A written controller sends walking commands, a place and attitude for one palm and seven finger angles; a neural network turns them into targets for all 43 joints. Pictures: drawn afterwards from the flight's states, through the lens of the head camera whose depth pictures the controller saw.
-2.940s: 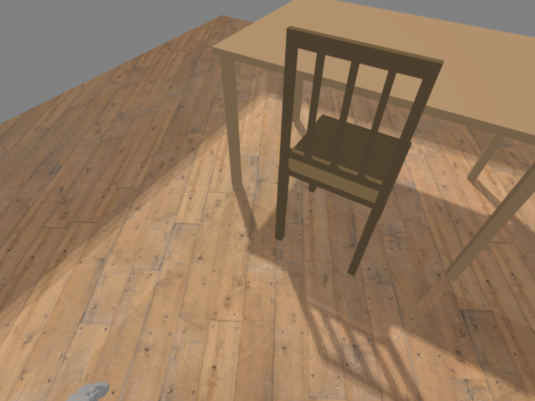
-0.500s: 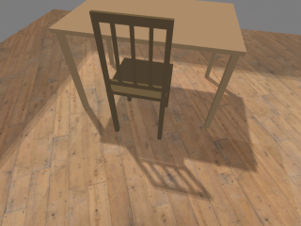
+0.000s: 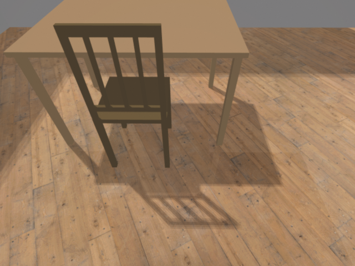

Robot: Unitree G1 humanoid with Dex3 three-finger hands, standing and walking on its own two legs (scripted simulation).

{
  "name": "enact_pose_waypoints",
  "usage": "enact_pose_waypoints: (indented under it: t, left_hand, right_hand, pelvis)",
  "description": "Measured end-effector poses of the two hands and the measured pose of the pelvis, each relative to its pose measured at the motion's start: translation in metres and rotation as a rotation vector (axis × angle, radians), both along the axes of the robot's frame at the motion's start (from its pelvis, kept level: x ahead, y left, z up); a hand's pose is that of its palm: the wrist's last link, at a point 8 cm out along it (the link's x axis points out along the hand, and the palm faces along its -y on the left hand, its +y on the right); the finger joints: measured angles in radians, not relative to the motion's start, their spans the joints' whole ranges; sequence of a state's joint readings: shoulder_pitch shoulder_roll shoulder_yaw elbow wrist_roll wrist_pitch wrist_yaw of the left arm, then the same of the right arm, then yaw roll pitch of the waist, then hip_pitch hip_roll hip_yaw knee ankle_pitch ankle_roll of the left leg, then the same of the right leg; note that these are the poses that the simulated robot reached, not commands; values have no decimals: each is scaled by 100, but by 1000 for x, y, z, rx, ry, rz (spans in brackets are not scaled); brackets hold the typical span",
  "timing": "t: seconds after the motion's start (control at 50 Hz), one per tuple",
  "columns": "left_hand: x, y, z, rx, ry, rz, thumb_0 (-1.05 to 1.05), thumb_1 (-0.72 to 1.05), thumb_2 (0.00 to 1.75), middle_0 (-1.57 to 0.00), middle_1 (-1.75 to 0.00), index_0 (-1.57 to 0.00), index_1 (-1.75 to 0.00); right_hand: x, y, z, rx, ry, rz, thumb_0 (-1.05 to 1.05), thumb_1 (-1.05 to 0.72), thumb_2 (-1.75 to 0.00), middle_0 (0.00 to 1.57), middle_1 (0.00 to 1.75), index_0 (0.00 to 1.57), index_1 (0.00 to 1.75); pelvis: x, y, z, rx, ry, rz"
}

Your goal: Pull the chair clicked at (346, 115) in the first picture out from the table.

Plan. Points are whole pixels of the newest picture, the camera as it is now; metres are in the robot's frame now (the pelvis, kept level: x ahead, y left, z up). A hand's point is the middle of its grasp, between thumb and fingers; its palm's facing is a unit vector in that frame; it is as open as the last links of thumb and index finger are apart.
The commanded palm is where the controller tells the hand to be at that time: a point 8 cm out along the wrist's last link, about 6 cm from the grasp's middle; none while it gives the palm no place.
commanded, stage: take the last steps up to it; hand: left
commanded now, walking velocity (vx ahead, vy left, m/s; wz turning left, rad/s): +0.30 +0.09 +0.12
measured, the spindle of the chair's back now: (119, 76) +0.86 +0.28 -0.05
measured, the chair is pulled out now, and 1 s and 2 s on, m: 0.00 0.00 0.00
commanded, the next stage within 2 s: come to a stop and stand still in 0.94 s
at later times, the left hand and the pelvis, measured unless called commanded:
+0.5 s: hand out of the picture +0.10 +0.27 -0.19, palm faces +0.12 -0.98 -0.16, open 7.4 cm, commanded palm none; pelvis +0.17 +0.10 -0.01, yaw +2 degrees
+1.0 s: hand (110, 172) +0.44 +0.25 -0.16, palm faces +0.06 -0.98 -0.19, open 7.3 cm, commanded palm none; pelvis +0.36 +0.07 +0.00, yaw +1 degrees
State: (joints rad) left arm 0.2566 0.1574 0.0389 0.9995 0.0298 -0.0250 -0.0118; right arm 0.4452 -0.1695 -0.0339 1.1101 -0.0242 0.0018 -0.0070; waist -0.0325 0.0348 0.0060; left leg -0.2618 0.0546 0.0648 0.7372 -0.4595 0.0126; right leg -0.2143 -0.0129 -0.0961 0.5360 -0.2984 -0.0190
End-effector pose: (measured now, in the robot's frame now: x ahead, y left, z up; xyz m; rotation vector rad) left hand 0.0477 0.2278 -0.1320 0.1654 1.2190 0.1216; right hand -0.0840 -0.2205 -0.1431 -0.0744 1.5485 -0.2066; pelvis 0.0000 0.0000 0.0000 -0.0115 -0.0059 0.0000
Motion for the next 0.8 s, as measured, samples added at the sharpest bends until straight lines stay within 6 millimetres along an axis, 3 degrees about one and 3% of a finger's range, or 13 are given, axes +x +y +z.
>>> enact_pose_waypoints:
  t: [0.06, 0.14, 0.28, 0.4, 0.46, 0.52, 0.6, 0.7, 0.8]
  left_hand:
    - [-4, 0, 5, 9, -6, 59, 0, 93, 90, -20, -30, -20, -30]
    - [-22, 1, 5, 2, 87, 93, 0, 93, 90, -20, -30, -20, -30]
    - [-43, 10, -5, -50, 275, 155, 1, 91, 90, -20, -30, -20, -30]
    - [-25, 47, -32, -88, 389, 202, 1, 90, 90, -20, -30, -20, -30]
    - [13, 73, -34, -74, 370, 190, 1, 91, 90, -20, -30, -20, -30]
    - [69, 97, -25, -46, 270, 159, 1, 91, 90, -20, -30, -19, -30]
    - [148, 116, -11, -16, 126, 121, 1, 91, 90, -19, -30, -19, -30]
    - [231, 118, 4, -7, 7, 81, 1, 91, 90, -19, -30, -19, -30]
    - [298, 104, 10, -7, -35, 29, 0, 91, 90, -19, -30, -19, -30]
  right_hand:
    - [17, -5, 5, 9, 22, 23, 1, -91, -90, 20, 30, 20, 30]
    - [70, -9, 10, -8, -57, 42, 1, -91, -90, 20, 30, 20, 29]
    - [197, 13, 14, -26, -220, 124, 1, -92, -90, 20, 30, 20, 29]
    - [311, 58, 5, -64, -364, 223, 0, -91, -90, 20, 30, 20, 29]
    - [335, 78, 7, -67, -388, 220, 0, -91, -90, 20, 30, 20, 29]
    - [344, 94, 14, -59, -378, 185, 0, -92, -90, 20, 30, 20, 29]
    - [350, 98, 21, -67, -357, 145, -1, -95, -90, 21, 30, 21, 30]
    - [348, 106, 16, -31, -283, 102, -1, -94, -90, 20, 30, 20, 30]
    - [343, 112, 6, 16, -181, 51, 0, -92, -90, 20, 30, 20, 30]
  pelvis:
    - [16, -2, 6, 4, -5, 12]
    - [39, 4, 11, 6, -7, 20]
    - [86, 32, 6, -8, -1, 42]
    - [141, 76, -19, -18, 3, 52]
    - [158, 89, -17, -7, -7, 42]
    - [178, 98, -6, 8, -7, 30]
    - [206, 106, 5, 23, -3, 22]
    - [242, 110, 11, 42, -1, 14]
    - [280, 104, 10, 51, 2, 11]
